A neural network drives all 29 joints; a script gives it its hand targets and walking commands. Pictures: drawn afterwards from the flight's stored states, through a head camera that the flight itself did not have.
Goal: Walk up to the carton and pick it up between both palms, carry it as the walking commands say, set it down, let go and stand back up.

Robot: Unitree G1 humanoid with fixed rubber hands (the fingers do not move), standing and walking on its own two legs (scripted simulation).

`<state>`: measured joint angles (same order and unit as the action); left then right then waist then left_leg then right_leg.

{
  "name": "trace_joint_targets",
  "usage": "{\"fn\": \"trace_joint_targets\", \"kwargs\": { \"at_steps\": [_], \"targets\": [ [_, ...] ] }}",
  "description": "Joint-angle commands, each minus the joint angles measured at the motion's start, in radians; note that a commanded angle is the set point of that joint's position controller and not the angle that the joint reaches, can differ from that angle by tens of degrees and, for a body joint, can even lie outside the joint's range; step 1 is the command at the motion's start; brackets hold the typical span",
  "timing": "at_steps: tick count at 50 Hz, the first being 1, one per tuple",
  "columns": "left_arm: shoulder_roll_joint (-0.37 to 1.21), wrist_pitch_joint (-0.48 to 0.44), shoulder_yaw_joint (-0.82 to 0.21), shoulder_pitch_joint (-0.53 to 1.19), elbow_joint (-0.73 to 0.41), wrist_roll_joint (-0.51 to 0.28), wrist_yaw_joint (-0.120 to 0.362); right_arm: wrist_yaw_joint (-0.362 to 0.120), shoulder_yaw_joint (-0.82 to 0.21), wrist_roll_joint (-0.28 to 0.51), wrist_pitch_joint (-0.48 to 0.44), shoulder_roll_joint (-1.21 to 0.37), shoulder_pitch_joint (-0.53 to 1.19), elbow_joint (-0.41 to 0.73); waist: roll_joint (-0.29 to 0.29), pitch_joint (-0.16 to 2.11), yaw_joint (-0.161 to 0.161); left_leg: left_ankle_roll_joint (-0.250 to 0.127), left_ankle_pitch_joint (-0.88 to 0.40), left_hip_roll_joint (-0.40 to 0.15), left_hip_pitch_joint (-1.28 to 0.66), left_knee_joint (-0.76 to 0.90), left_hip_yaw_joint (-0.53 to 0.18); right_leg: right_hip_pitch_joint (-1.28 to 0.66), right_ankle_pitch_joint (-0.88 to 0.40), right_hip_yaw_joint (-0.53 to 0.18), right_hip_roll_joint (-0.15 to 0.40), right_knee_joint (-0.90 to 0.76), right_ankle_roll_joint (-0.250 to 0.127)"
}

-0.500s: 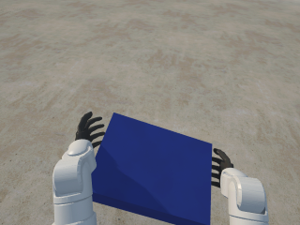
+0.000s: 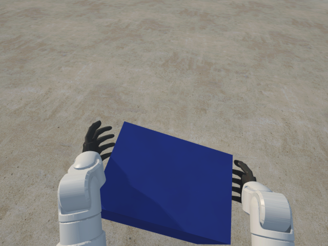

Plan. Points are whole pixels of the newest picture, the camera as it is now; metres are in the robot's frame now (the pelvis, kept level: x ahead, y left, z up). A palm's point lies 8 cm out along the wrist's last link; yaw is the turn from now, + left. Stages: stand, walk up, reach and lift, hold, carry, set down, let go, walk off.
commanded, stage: carry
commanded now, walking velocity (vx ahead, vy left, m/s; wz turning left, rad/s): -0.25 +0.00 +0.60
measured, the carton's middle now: (162, 186) +0.28 +0.02 +0.01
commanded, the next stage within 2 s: none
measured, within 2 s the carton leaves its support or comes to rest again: neither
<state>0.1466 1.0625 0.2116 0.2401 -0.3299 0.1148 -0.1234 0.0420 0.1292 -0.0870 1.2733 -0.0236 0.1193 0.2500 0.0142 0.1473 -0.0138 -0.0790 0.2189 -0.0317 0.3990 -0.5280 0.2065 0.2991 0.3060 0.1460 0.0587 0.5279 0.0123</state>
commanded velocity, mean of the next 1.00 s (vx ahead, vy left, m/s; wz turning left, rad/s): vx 0.04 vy -0.03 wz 0.11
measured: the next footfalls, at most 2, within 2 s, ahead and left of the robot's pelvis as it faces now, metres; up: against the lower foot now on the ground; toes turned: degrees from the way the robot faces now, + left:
none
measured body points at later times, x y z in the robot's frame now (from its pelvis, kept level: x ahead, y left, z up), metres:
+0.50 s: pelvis -0.04 -0.01 +0.00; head -0.06 +0.00 +0.45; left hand +0.22 +0.21 +0.12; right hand +0.23 -0.14 +0.06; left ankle -0.02 +0.08 -0.73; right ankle -0.01 -0.13 -0.72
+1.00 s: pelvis -0.02 -0.02 +0.00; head -0.04 -0.02 +0.45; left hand +0.24 +0.20 +0.12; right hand +0.27 -0.15 +0.06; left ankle -0.02 +0.08 -0.73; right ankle -0.01 -0.14 -0.73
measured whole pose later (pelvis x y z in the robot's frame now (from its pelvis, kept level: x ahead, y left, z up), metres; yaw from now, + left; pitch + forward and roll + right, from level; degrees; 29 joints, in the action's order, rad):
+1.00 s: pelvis -0.02 -0.02 +0.00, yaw +9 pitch +5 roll -1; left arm 0.14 1.07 0.21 0.21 -0.34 0.11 -0.12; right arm 0.05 0.12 -0.09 1.29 -0.03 0.11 0.25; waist 0.00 0.15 -0.02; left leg -0.01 0.26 -0.04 0.37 -0.55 0.09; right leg 0.32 0.28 0.14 0.05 0.51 0.00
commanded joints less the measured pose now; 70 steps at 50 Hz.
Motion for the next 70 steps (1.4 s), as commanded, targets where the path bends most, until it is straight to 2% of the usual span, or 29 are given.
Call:
{"fn": "trace_joint_targets", "kwargs": {
  "at_steps": [1, 4, 7, 8, 9, 10, 11, 12, 13, 15, 16, 17, 18, 19, 20, 21, 22, 23, 25, 27, 28, 29, 32, 37, 43, 52, 70],
  "targets": [
    [0.919, 0.158, -0.775, 0.147, 0.172, -0.425, 0.341, -0.256, -0.705, 0.420, -0.093, -0.800, 0.671, 0.248, -0.058, 0.227, -0.003, -0.010, -0.564, -0.201, -0.196, -0.008, -0.254, 0.035, -0.190, -0.064, 0.091, 0.065, -0.005],
    [0.914, 0.152, -0.779, 0.160, 0.150, -0.434, 0.343, -0.255, -0.711, 0.419, -0.093, -0.805, 0.671, 0.270, -0.093, 0.235, 0.003, -0.044, -0.581, -0.233, -0.180, -0.004, -0.330, 0.076, -0.123, -0.045, 0.072, 0.117, 0.001],
    [0.917, 0.139, -0.792, 0.185, 0.120, -0.453, 0.346, -0.250, -0.719, 0.423, -0.100, -0.811, 0.688, 0.310, -0.066, 0.225, 0.005, -0.025, -0.429, -0.209, -0.081, -0.006, -0.334, 0.024, -0.106, -0.060, 0.081, 0.074, -0.014],
    [0.917, 0.134, -0.796, 0.191, 0.110, -0.457, 0.346, -0.249, -0.723, 0.426, -0.102, -0.814, 0.692, 0.324, -0.027, 0.220, 0.004, -0.004, -0.343, -0.180, -0.020, -0.041, -0.305, -0.020, -0.142, -0.093, 0.115, 0.035, -0.032],
    [0.914, 0.129, -0.795, 0.185, 0.102, -0.456, 0.345, -0.249, -0.728, 0.431, -0.105, -0.820, 0.694, 0.338, 0.051, 0.210, 0.001, 0.024, -0.219, -0.124, 0.056, -0.127, -0.241, -0.065, -0.209, -0.164, 0.193, -0.034, -0.068],
    [0.914, 0.125, -0.792, 0.162, 0.095, -0.448, 0.345, -0.251, -0.736, 0.434, -0.106, -0.828, 0.690, 0.355, 0.178, 0.193, -0.002, 0.045, 0.057, -0.050, 0.157, -0.283, -0.155, -0.107, -0.368, -0.261, 0.321, -0.114, -0.136],
    [0.920, 0.126, -0.793, 0.144, 0.083, -0.441, 0.344, -0.252, -0.749, 0.438, -0.109, -0.849, 0.678, 0.373, 0.195, 0.212, 0.002, 0.048, 0.302, -0.037, 0.199, -0.427, -0.143, -0.107, -0.435, -0.273, 0.394, -0.132, -0.197],
    [0.923, 0.127, -0.799, 0.145, 0.084, -0.437, 0.340, -0.251, -0.758, 0.447, -0.114, -0.839, 0.680, 0.383, 0.103, 0.212, 0.012, 0.049, 0.342, -0.055, 0.182, -0.454, -0.161, -0.097, -0.411, -0.216, 0.366, -0.112, -0.201],
    [0.923, 0.125, -0.799, 0.145, 0.088, -0.430, 0.335, -0.251, -0.757, 0.451, -0.116, -0.834, 0.684, 0.378, 0.070, 0.215, 0.016, 0.052, 0.310, -0.061, 0.120, -0.411, -0.149, -0.059, -0.305, -0.142, 0.308, -0.098, -0.173],
    [0.902, 0.126, -0.795, 0.152, 0.083, -0.409, 0.331, -0.257, -0.749, 0.441, -0.110, -0.817, 0.693, 0.350, 0.113, 0.166, 0.007, 0.045, 0.240, -0.019, -0.023, -0.211, -0.086, 0.036, 0.074, -0.049, 0.217, -0.156, -0.122],
    [0.890, 0.132, -0.796, 0.170, 0.078, -0.404, 0.330, -0.262, -0.741, 0.437, -0.105, -0.807, 0.696, 0.334, 0.081, 0.136, 0.013, 0.038, 0.208, 0.001, -0.132, -0.042, -0.081, 0.103, 0.281, -0.013, 0.168, -0.149, -0.091],
    [0.878, 0.138, -0.797, 0.182, 0.070, -0.401, 0.330, -0.264, -0.729, 0.437, -0.101, -0.796, 0.693, 0.316, -0.031, 0.098, 0.019, 0.024, 0.230, -0.042, -0.231, 0.099, -0.166, 0.193, 0.372, 0.041, 0.103, -0.051, -0.055],
    [0.875, 0.149, -0.810, 0.171, 0.063, -0.398, 0.333, -0.265, -0.704, 0.413, -0.099, -0.787, 0.629, 0.277, -0.268, 0.059, 0.027, -0.064, 0.627, -0.275, -0.264, 0.315, -0.629, 0.386, 0.348, 0.080, -0.017, 0.165, 0.016],
    [0.862, 0.151, -0.811, 0.189, 0.051, -0.409, 0.336, -0.262, -0.707, 0.416, -0.103, -0.794, 0.643, 0.296, -0.256, 0.033, 0.015, -0.108, 0.663, -0.365, -0.205, 0.399, -0.735, 0.375, 0.200, -0.033, 0.003, 0.283, 0.016],
    [0.861, 0.156, -0.816, 0.202, 0.063, -0.423, 0.343, -0.255, -0.703, 0.407, -0.099, -0.783, 0.645, 0.288, -0.170, 0.044, 0.007, -0.096, 0.530, -0.344, -0.137, 0.383, -0.636, 0.297, 0.118, -0.093, 0.034, 0.262, -0.003],
    [0.878, 0.161, -0.825, 0.187, 0.093, -0.430, 0.348, -0.247, -0.700, 0.402, -0.097, -0.765, 0.654, 0.293, -0.122, 0.077, 0.006, -0.059, 0.362, -0.311, -0.084, 0.359, -0.502, 0.193, 0.084, -0.095, 0.035, 0.198, -0.014],
    [0.890, 0.160, -0.836, 0.185, 0.100, -0.434, 0.348, -0.242, -0.698, 0.401, -0.099, -0.758, 0.666, 0.297, -0.116, 0.121, 0.006, -0.024, 0.219, -0.255, -0.063, 0.326, -0.369, 0.091, 0.043, -0.074, 0.015, 0.113, -0.017],
    [0.892, 0.158, -0.840, 0.181, 0.099, -0.436, 0.346, -0.239, -0.696, 0.394, -0.101, -0.764, 0.649, 0.288, -0.120, 0.143, 0.010, -0.008, 0.117, -0.206, -0.058, 0.292, -0.286, 0.018, 0.001, -0.042, -0.009, 0.051, -0.012],
    [0.887, 0.155, -0.824, 0.156, 0.110, -0.426, 0.341, -0.240, -0.693, 0.393, -0.100, -0.760, 0.633, 0.271, -0.101, 0.168, 0.000, 0.008, 0.037, -0.164, -0.095, 0.225, -0.235, -0.069, -0.089, -0.015, -0.007, -0.120, 0.004],
    [0.874, 0.163, -0.806, 0.140, 0.135, -0.421, 0.344, -0.243, -0.691, 0.388, -0.097, -0.759, 0.610, 0.232, -0.050, 0.170, -0.001, 0.036, -0.023, -0.131, -0.077, 0.145, -0.225, -0.144, -0.173, -0.080, 0.071, -0.170, -0.007],
    [0.871, 0.161, -0.808, 0.169, 0.146, -0.415, 0.345, -0.247, -0.677, 0.378, -0.092, -0.769, 0.605, 0.195, -0.011, 0.162, 0.006, 0.048, -0.046, -0.112, -0.064, 0.151, -0.221, -0.114, -0.158, -0.098, 0.087, -0.125, -0.013],
    [0.885, 0.158, -0.805, 0.171, 0.148, -0.412, 0.349, -0.253, -0.685, 0.387, -0.095, -0.784, 0.633, 0.208, 0.007, 0.140, 0.000, 0.052, -0.037, -0.110, -0.076, 0.144, -0.207, -0.062, -0.125, -0.102, 0.088, -0.128, -0.012],
    [0.899, 0.159, -0.781, 0.205, 0.154, -0.420, 0.355, -0.254, -0.708, 0.412, -0.097, -0.802, 0.708, 0.239, 0.006, 0.139, -0.006, 0.059, -0.066, -0.108, -0.083, 0.106, -0.197, -0.056, -0.161, -0.102, 0.095, -0.144, -0.012],
    [0.916, 0.163, -0.778, 0.193, 0.165, -0.422, 0.354, -0.251, -0.714, 0.416, -0.093, -0.817, 0.705, 0.239, 0.012, 0.182, -0.006, 0.058, -0.135, -0.112, -0.091, 0.069, -0.199, -0.088, -0.280, -0.102, 0.104, -0.102, -0.017],
    [0.924, 0.159, -0.786, 0.195, 0.149, -0.428, 0.354, -0.250, -0.724, 0.424, -0.096, -0.827, 0.716, 0.261, 0.001, 0.203, -0.006, 0.057, -0.203, -0.118, -0.113, 0.045, -0.202, -0.086, -0.310, -0.099, 0.104, -0.075, -0.016],
    [0.921, 0.159, -0.793, 0.185, 0.146, -0.431, 0.354, -0.249, -0.725, 0.425, -0.098, -0.822, 0.709, 0.265, -0.011, 0.204, -0.006, 0.055, -0.230, -0.123, -0.128, 0.038, -0.209, -0.074, -0.287, -0.096, 0.099, -0.069, -0.017],
    [0.928, 0.164, -0.788, 0.196, 0.167, -0.429, 0.355, -0.254, -0.716, 0.427, -0.096, -0.824, 0.728, 0.249, -0.016, 0.179, -0.006, 0.053, -0.171, -0.122, -0.113, 0.065, -0.218, -0.056, -0.193, -0.091, 0.092, -0.091, -0.017]
  ]
}}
